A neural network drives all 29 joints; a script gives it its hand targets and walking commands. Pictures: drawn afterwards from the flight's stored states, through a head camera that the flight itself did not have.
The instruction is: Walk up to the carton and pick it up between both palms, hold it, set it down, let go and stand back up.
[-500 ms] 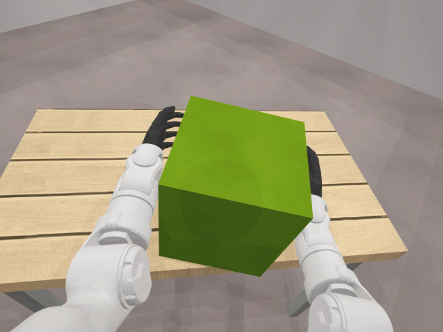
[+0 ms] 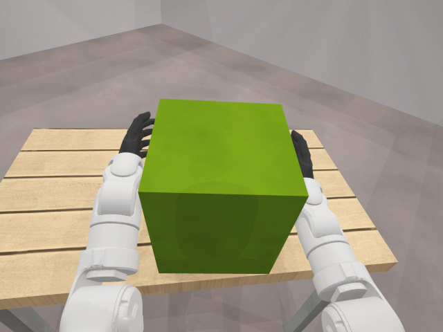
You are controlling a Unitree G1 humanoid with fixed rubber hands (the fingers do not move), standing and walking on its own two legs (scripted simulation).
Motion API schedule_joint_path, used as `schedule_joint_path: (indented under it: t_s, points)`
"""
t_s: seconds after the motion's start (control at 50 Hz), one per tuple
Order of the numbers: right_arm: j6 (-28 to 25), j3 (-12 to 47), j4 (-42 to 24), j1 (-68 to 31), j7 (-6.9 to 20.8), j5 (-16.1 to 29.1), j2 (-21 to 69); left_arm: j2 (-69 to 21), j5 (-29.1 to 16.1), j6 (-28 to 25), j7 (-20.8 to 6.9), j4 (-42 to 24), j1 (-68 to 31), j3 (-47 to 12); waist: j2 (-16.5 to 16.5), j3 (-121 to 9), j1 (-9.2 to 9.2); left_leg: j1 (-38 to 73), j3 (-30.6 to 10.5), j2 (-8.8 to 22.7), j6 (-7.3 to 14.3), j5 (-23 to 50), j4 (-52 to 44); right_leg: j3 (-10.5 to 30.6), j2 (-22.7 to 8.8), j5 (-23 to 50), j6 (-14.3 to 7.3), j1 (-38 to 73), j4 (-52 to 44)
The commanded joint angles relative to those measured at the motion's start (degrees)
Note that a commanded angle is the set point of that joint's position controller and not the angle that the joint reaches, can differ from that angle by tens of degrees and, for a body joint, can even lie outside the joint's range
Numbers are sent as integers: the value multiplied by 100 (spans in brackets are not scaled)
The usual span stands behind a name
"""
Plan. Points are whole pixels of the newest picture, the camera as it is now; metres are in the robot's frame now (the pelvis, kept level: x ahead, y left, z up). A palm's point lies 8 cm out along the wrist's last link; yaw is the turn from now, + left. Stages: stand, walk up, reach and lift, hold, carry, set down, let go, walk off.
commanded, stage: reach and lift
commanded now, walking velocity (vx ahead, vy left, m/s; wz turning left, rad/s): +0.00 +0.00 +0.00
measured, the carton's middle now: (217, 191) +0.34 -0.01 +0.11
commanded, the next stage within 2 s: hold in 1.54 s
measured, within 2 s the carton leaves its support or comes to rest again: neither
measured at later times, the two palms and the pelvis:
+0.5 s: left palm (121, 141) +0.37 +0.15 +0.20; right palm (303, 150) +0.35 -0.15 +0.20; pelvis -0.03 -0.01 +0.00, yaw +0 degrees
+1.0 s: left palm (120, 140) +0.37 +0.15 +0.20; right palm (303, 140) +0.37 -0.15 +0.21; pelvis +0.00 +0.00 +0.00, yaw +0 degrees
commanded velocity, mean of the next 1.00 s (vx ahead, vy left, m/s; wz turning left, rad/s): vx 0.00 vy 0.00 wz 0.00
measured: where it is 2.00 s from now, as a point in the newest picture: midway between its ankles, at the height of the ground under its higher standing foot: outside the picture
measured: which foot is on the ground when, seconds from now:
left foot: down 0.00-1.00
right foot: down 0.00-1.00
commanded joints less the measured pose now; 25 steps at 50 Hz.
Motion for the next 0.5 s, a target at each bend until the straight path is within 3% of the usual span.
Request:
schedule_joint_path:
  t_s: [0.0, 0.08, 0.16, 0.24, 0.3, 0.38, 0.48]
  points:
    - [-261, 2064, -2392, -5528, 520, 97, 3384, -3516, -551, -302, -851, -801, -3877, -2655, 481, -2566, 78, 1284, 114, -196, -93, 1881, 116, -213, 223, 2094, 324, -314, 41]
    - [-174, 2181, -2549, -6083, 618, 206, 3585, -3695, -757, -256, -680, -687, -4206, -2723, 409, -3180, 218, 1292, 75, -160, -20, 1684, 98, -205, 270, 1783, 309, -443, 44]
    - [-24, 2073, -2524, -6349, 651, 229, 3660, -3766, -861, -202, -572, -416, -4434, -2666, 251, -3366, 215, 1236, 23, -134, 48, 1281, 93, -192, 332, 1354, 310, -619, -23]
    - [247, 1671, -1882, -6374, 688, 135, 3573, -3596, -745, -59, -601, -54, -4683, -2289, 212, -2824, 189, 983, 49, -158, 157, 443, -125, -120, 255, 589, 307, -785, -148]
    - [365, 1346, -1465, -6550, 731, 134, 3501, -3527, -698, 37, -618, 66, -4994, -2107, 387, -2638, 118, 893, 60, -179, 161, 107, -210, -91, 222, 226, 280, -900, -174]
    - [460, 1296, -1269, -6512, 740, 320, 3483, -3597, -770, 131, -547, -272, -5174, -2188, 786, -2880, -16, 1188, 11, -211, 41, 549, -77, -68, 231, 587, 249, -821, -133]
    - [681, 1401, -1231, -6319, 657, 563, 3385, -3552, -670, 350, -543, -457, -4953, -2140, 907, -2632, -171, 1316, -32, -264, -53, 896, 62, -51, 264, 935, 280, -695, -158]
